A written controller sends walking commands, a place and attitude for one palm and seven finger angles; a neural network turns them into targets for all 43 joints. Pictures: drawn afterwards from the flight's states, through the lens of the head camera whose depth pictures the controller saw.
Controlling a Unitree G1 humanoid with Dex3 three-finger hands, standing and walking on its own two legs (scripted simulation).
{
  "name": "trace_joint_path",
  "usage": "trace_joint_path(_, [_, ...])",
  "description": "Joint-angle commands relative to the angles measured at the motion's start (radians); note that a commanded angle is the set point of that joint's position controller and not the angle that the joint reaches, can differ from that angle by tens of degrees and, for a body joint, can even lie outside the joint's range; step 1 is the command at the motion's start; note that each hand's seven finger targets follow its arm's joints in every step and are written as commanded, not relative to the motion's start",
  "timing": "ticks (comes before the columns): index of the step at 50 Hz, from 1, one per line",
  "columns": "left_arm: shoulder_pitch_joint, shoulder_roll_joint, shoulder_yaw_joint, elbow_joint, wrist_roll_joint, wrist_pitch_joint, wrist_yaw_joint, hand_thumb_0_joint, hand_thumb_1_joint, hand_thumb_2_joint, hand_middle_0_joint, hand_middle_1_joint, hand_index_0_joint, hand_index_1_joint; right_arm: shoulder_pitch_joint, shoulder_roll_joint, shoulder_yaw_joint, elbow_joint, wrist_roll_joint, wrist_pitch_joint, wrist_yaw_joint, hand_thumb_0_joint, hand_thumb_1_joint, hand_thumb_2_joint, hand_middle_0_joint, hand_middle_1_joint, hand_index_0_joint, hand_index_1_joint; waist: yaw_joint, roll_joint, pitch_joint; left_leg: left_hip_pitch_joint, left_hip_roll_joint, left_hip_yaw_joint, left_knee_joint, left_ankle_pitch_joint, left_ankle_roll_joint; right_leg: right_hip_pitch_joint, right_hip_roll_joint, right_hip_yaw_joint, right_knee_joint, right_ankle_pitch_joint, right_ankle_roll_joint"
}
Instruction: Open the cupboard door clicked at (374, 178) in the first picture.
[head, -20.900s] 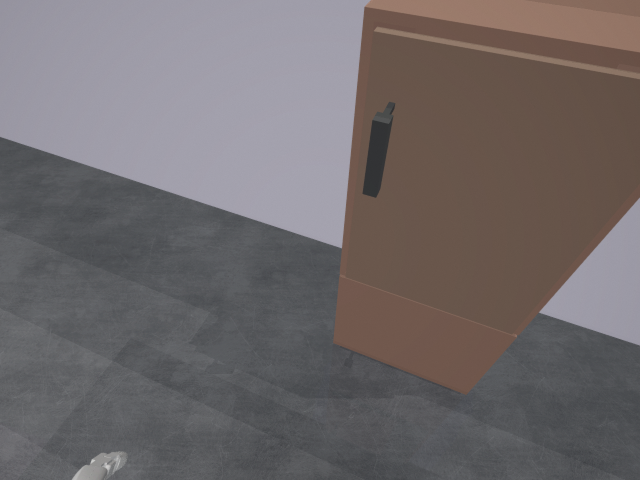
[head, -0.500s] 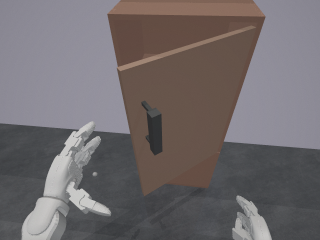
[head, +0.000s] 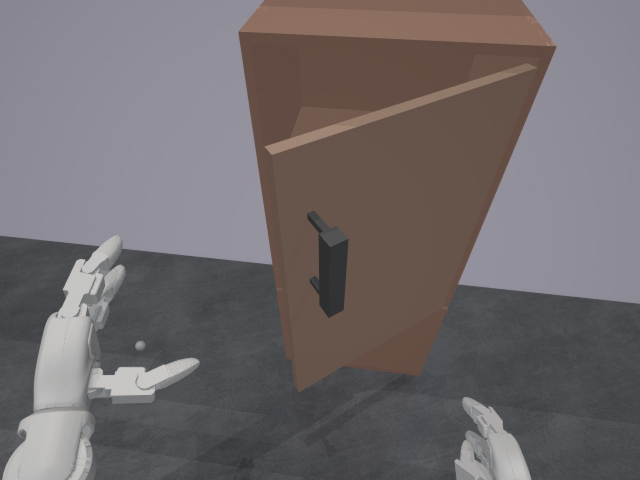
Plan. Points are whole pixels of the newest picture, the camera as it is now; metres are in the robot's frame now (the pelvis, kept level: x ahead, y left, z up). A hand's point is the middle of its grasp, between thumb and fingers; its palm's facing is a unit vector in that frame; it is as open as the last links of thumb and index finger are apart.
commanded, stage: draw the hand back to the body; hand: left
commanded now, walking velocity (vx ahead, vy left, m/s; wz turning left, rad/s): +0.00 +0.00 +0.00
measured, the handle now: (323, 264) +0.36 +0.04 +0.09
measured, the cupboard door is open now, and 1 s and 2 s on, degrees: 39 39 39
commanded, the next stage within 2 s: step back with the hand held close in 0.76 s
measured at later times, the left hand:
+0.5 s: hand (85, 322) +0.21 +0.26 +0.16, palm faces +0.46 -0.79 -0.41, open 8.0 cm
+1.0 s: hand (86, 322) +0.20 +0.25 +0.17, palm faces +0.44 -0.78 -0.44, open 7.4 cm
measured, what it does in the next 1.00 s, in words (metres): stands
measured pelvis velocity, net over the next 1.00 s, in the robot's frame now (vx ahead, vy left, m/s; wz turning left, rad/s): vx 0.00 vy -0.02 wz -0.01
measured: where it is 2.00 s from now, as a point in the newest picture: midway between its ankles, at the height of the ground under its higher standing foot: outside the picture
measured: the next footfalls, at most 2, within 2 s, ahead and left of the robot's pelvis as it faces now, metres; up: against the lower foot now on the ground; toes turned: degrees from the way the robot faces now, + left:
none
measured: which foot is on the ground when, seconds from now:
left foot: down 0.00-1.00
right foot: down 0.00-1.00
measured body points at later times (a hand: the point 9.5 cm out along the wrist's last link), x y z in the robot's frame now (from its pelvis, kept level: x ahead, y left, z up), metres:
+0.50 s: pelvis +0.02 -0.01 +0.00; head +0.01 -0.02 +0.45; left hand +0.18 +0.30 +0.18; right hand +0.20 -0.23 -0.08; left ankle +0.01 +0.11 -0.74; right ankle -0.03 -0.13 -0.74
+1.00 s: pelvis +0.00 -0.02 +0.00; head +0.00 -0.03 +0.45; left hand +0.18 +0.29 +0.19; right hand +0.19 -0.24 -0.08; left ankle +0.01 +0.11 -0.74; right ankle -0.03 -0.13 -0.74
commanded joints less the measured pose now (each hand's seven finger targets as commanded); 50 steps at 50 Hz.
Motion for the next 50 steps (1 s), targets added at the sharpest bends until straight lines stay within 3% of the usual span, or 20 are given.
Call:
trace_joint_path(1, [-0.091,0.153,0.128,-0.243,0.008,-0.08,0.022,0.0,0.27,0.63,-0.178,-0.3,-0.178,-0.3,-0.133,-0.115,-0.057,-0.161,0.0,-0.045,-0.01,0.0,-0.9,-0.9,0.2,0.3,0.2,0.3,-0.002,0.042,-0.11,0.105,0.018,-0.025,-0.121,0.187,-0.015,-0.021,0.033,-0.019,-0.086,0.164,-0.036])
trace_joint_path(5, [-0.054,0.188,0.189,-0.198,0.004,-0.077,0.022,0.0,0.41,0.69,-0.182,-0.3,-0.182,-0.3,-0.133,-0.122,-0.069,-0.151,0.001,-0.028,-0.006,0.0,-0.9,-0.9,0.2,0.3,0.2,0.3,0.005,-0.009,-0.093,0.106,0.02,-0.011,-0.119,0.22,-0.012,-0.006,0.037,-0.017,-0.104,0.204,-0.033])
trace_joint_path(7, [-0.056,0.176,0.191,-0.211,0.0,-0.08,0.02,0.0,0.48,0.72,-0.185,-0.3,-0.185,-0.3,-0.135,-0.118,-0.071,-0.155,0.003,-0.022,-0.005,0.0,-0.9,-0.9,0.2,0.3,0.2,0.3,0.001,0.005,-0.092,0.111,0.017,-0.006,-0.12,0.229,-0.011,-0.008,0.035,-0.017,-0.103,0.216,-0.03])
trace_joint_path(10, [-0.053,0.224,0.245,-0.214,0.002,-0.082,0.024,0.0,0.585,0.765,-0.189,-0.3,-0.189,-0.3,-0.133,-0.123,-0.079,-0.146,0.005,-0.019,-0.004,0.0,-0.9,-0.9,0.2,0.3,0.2,0.3,0.009,0.023,-0.106,0.125,0.019,-0.001,-0.111,0.263,-0.011,0.003,0.037,-0.011,-0.107,0.244,-0.032])
trace_joint_path(13, [-0.051,0.21,0.25,-0.225,-0.004,-0.083,0.024,0.0,0.69,0.81,-0.192,-0.3,-0.192,-0.3,-0.13,-0.119,-0.081,-0.148,0.007,-0.016,-0.001,0.0,-0.9,-0.9,0.2,0.3,0.2,0.3,0.005,0.046,-0.11,0.134,0.018,0.002,-0.112,0.277,-0.013,-0.001,0.036,-0.013,-0.108,0.251,-0.029])
trace_joint_path(15, [-0.047,0.246,0.289,-0.22,-0.002,-0.084,0.028,0.0,0.76,0.84,-0.195,-0.3,-0.195,-0.3,-0.133,-0.123,-0.086,-0.143,0.008,-0.017,-0.003,0.0,-0.9,-0.9,0.2,0.3,0.2,0.3,0.011,0.033,-0.106,0.135,0.019,0.004,-0.107,0.294,-0.012,0.005,0.037,-0.012,-0.112,0.269,-0.03])
trace_joint_path(19, [-0.044,0.25,0.318,-0.217,-0.012,-0.082,0.028,0.0,0.9,0.9,-0.2,-0.3,-0.2,-0.3,-0.129,-0.12,-0.089,-0.145,0.009,-0.012,-0.003,0.0,-0.9,-0.9,0.2,0.3,0.2,0.3,0.01,0.033,-0.113,0.145,0.017,0.011,-0.101,0.322,-0.009,0.004,0.036,-0.01,-0.111,0.301,-0.026])
trace_joint_path(23, [-0.044,0.207,0.274,-0.183,-0.013,-0.072,0.02,0.0,0.9,0.9,-0.2,-0.3,-0.2,-0.3,-0.129,-0.126,-0.093,-0.144,0.009,-0.005,0.0,0.0,-0.9,-0.9,0.2,0.3,0.2,0.3,0.001,0.001,-0.093,0.145,0.016,0.015,-0.103,0.313,-0.004,-0.007,0.035,-0.011,-0.118,0.304,-0.02])
trace_joint_path(25, [-0.071,0.231,0.281,-0.197,-0.008,-0.074,0.022,0.0,0.9,0.9,-0.2,-0.3,-0.2,-0.3,-0.135,-0.131,-0.095,-0.14,0.01,-0.007,-0.001,0.0,-0.9,-0.9,0.2,0.3,0.2,0.3,0.003,0.029,-0.094,0.151,0.016,0.016,-0.102,0.299,-0.004,-0.007,0.033,-0.007,-0.123,0.294,-0.023])
trace_joint_path(28, [-0.067,0.227,0.283,-0.21,-0.01,-0.078,0.024,0.0,0.9,0.9,-0.2,-0.3,-0.2,-0.3,-0.137,-0.123,-0.092,-0.146,0.008,-0.009,-0.002,0.0,-0.9,-0.9,0.2,0.3,0.2,0.3,0.005,0.012,-0.1,0.15,0.011,0.015,-0.106,0.285,-0.002,-0.006,0.034,-0.009,-0.123,0.285,-0.021])
trace_joint_path(30, [-0.072,0.268,0.317,-0.218,-0.006,-0.081,0.029,0.0,0.9,0.9,-0.2,-0.3,-0.2,-0.3,-0.139,-0.125,-0.092,-0.138,0.007,-0.014,-0.004,0.0,-0.9,-0.9,0.2,0.3,0.2,0.3,0.013,0.032,-0.106,0.149,0.01,0.015,-0.101,0.293,-0.004,0.006,0.033,-0.006,-0.124,0.297,-0.025])
trace_joint_path(31, [-0.067,0.245,0.299,-0.23,-0.007,-0.084,0.027,0.0,0.9,0.9,-0.2,-0.3,-0.2,-0.3,-0.14,-0.118,-0.09,-0.141,0.007,-0.015,-0.004,0.0,-0.9,-0.9,0.2,0.3,0.2,0.3,0.01,0.051,-0.114,0.153,0.009,0.014,-0.103,0.296,-0.005,0.007,0.031,-0.006,-0.119,0.298,-0.024])
trace_joint_path(32, [-0.051,0.236,0.298,-0.207,-0.01,-0.08,0.027,0.0,0.9,0.9,-0.2,-0.3,-0.2,-0.3,-0.139,-0.116,-0.087,-0.141,0.006,-0.014,-0.004,0.0,-0.9,-0.9,0.2,0.3,0.2,0.3,0.01,0.028,-0.095,0.143,0.01,0.012,-0.108,0.282,-0.007,0.0,0.033,-0.011,-0.121,0.282,-0.023])
trace_joint_path(43, [-0.058,0.23,0.294,-0.186,-0.014,-0.087,0.022,0.0,0.9,0.9,-0.2,-0.3,-0.2,-0.3,-0.146,-0.116,-0.091,-0.139,0.007,-0.017,-0.006,0.0,-0.9,-0.9,0.2,0.3,0.2,0.3,0.009,0.004,-0.072,0.141,0.009,0.017,-0.112,0.236,-0.001,-0.014,0.034,-0.005,-0.14,0.251,-0.019])
trace_joint_path(44, [-0.117,0.262,0.31,-0.269,-0.013,-0.099,0.025,0.0,0.9,0.9,-0.2,-0.3,-0.2,-0.3,-0.151,-0.118,-0.092,-0.145,0.008,-0.023,-0.006,0.0,-0.9,-0.9,0.2,0.3,0.2,0.3,0.01,0.032,-0.11,0.156,0.006,0.018,-0.105,0.241,0.001,-0.003,0.03,0.001,-0.139,0.262,-0.02])
trace_joint_path(45, [-0.268,0.437,0.48,-0.3,0.0,-0.146,0.036,0.0,0.9,0.9,-0.2,-0.3,-0.2,-0.3,-0.131,-0.125,-0.075,-0.175,0.022,-0.001,-0.003,0.0,-0.9,-0.9,0.2,0.3,0.2,0.3,-0.025,0.077,0.007,0.082,0.018,-0.002,-0.078,0.189,0.01,-0.099,-0.008,0.059,-0.179,0.309,-0.022])
trace_joint_path(46, [-0.111,0.32,0.392,-0.194,-0.013,-0.147,0.017,0.0,0.9,0.9,-0.2,-0.3,-0.2,-0.3,-0.14,-0.123,-0.084,-0.146,0.014,0.013,-0.005,0.0,-0.9,-0.9,0.2,0.3,0.2,0.3,-0.035,-0.021,-0.015,0.069,0.024,-0.017,-0.054,0.186,0.015,-0.104,-0.028,0.06,-0.175,0.333,-0.019])
trace_joint_path(47, [0.005,0.26,0.347,-0.146,-0.012,-0.135,0.004,0.0,0.9,0.9,-0.2,-0.3,-0.2,-0.3,-0.136,-0.129,-0.093,-0.16,0.014,0.028,-0.001,0.0,-0.9,-0.9,0.2,0.3,0.2,0.3,-0.036,-0.061,-0.031,0.077,0.027,-0.014,-0.039,0.202,0.016,-0.11,-0.033,0.069,-0.166,0.357,-0.017])
trace_joint_path(48, [0.051,0.24,0.328,-0.155,-0.012,-0.131,-0.003,0.0,0.9,0.9,-0.2,-0.3,-0.2,-0.3,-0.132,-0.134,-0.098,-0.173,0.014,0.04,0.002,0.0,-0.9,-0.9,0.2,0.3,0.2,0.3,-0.036,-0.077,-0.058,0.077,0.032,-0.006,-0.028,0.235,0.016,-0.103,-0.038,0.063,-0.149,0.391,-0.014])
trace_joint_path(50, [0.079,0.249,0.33,-0.18,-0.01,-0.13,0.0,0.0,0.9,0.9,-0.2,-0.3,-0.2,-0.3,-0.132,-0.142,-0.108,-0.179,0.015,0.057,-0.002,0.0,-0.9,-0.9,0.2,0.3,0.2,0.3,-0.037,-0.016,-0.106,0.087,0.043,0.002,-0.025,0.306,0.012,-0.091,-0.045,0.052,-0.118,0.445,-0.011])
